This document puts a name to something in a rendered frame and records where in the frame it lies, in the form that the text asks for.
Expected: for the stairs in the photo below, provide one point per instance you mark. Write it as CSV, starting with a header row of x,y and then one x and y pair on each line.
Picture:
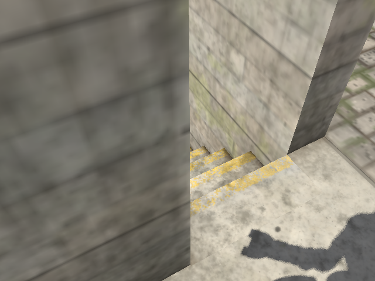
x,y
209,172

